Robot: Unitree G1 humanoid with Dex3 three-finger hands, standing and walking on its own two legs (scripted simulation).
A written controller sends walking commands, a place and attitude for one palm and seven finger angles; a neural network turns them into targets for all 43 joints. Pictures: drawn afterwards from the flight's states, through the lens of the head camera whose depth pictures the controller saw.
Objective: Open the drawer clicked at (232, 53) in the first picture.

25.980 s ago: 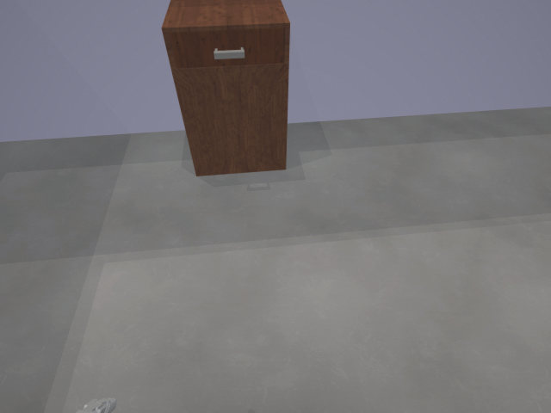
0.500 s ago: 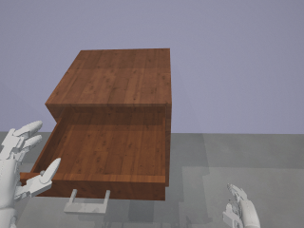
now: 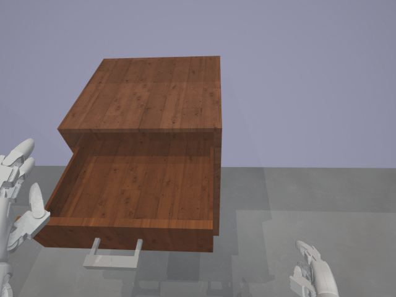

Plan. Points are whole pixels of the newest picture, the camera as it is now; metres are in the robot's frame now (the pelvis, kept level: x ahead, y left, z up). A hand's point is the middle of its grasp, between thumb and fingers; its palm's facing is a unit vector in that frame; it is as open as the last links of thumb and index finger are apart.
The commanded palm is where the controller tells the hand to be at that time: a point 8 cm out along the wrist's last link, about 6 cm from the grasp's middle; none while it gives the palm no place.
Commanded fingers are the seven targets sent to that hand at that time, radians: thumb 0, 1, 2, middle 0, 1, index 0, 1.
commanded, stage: step back with the hand held close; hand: left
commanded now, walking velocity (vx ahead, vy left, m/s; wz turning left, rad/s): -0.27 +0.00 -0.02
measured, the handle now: (115, 252) +0.23 +0.23 -0.09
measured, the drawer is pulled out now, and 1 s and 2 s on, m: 0.30 0.30 0.30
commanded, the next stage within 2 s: stop stepping back and stand still in 1.20 s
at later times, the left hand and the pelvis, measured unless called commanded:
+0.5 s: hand (9, 258) +0.13 +0.26 +0.16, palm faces +0.27 -0.80 -0.53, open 7.4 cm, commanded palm +0.07 +0.31 +0.18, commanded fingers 0.00 0.90 0.90 -0.20 -0.30 -0.20 -0.30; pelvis -0.06 +0.03 -0.01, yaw +0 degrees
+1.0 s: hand out of the picture +0.08 +0.24 +0.16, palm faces +0.27 -0.82 -0.50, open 7.4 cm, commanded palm +0.01 +0.30 +0.18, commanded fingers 0.00 0.90 0.90 -0.20 -0.30 -0.20 -0.30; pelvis -0.12 +0.02 -0.02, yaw +0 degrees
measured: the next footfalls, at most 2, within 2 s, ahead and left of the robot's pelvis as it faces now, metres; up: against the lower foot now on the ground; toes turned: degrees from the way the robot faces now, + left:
left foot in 1.08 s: -0.05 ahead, +0.13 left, +0.00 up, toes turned +0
right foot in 1.36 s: -0.20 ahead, -0.11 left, +0.00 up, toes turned -4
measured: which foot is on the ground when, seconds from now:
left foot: down 0.00-0.94, up 0.96-1.00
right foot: down 0.00-1.00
